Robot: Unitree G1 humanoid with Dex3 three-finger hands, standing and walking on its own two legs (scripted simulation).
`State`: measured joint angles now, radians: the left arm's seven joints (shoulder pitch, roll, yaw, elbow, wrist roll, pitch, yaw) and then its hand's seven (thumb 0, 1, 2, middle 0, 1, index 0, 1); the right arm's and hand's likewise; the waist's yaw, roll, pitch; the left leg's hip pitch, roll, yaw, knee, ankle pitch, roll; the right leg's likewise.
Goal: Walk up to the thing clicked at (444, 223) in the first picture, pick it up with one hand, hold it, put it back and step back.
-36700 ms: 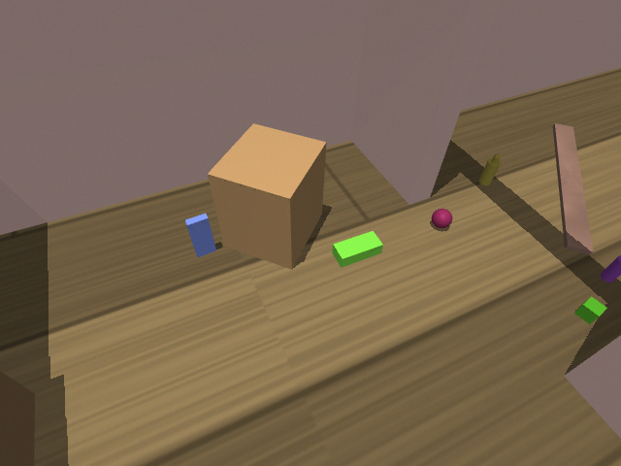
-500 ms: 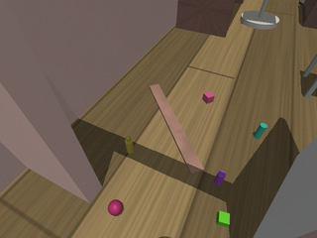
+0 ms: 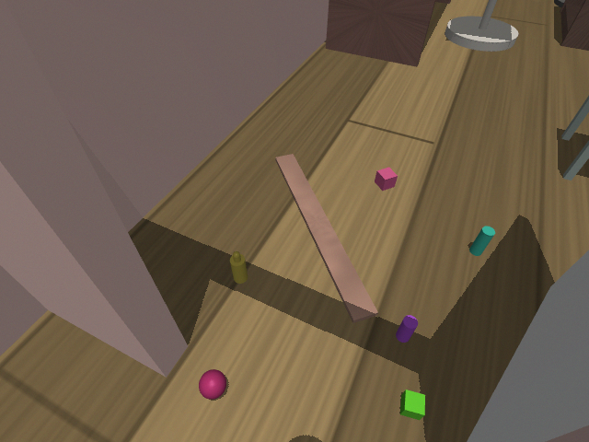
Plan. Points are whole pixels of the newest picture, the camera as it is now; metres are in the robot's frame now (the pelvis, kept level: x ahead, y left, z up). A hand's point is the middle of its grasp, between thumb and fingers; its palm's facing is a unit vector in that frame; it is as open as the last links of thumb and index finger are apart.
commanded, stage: stand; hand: left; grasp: from above
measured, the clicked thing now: (212, 384) +0.43 +0.26 -0.74
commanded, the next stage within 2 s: step back in 0.12 s
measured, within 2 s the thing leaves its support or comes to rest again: neither
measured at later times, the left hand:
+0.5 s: hand out of the picture +0.09 +0.30 -0.18, palm faces -0.03 -0.93 -0.37, open 7.4 cm
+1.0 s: hand out of the picture -0.06 +0.26 -0.16, palm faces -0.09 -0.91 -0.40, open 7.3 cm
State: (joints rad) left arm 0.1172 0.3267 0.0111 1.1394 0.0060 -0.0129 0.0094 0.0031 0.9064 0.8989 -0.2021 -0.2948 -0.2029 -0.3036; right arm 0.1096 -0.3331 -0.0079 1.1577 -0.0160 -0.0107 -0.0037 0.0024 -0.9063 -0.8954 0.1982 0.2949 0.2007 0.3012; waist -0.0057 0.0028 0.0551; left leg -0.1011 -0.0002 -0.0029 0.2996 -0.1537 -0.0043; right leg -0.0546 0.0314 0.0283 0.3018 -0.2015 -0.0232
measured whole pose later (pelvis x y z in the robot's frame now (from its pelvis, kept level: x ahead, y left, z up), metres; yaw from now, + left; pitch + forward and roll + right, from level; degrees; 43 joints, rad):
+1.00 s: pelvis -0.17 +0.00 -0.02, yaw -6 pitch -3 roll +1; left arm 0.20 0.35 0.07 0.85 0.03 0.05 -0.01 0.00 0.91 0.90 -0.20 -0.29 -0.20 -0.30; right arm 0.13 -0.40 -0.05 0.89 -0.01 0.06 -0.01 0.00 -0.90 -0.90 0.20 0.30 0.20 0.30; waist 0.01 0.02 0.16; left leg -0.49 -0.06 -0.09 0.97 -0.45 -0.01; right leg -0.25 0.02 0.05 0.65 -0.35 -0.03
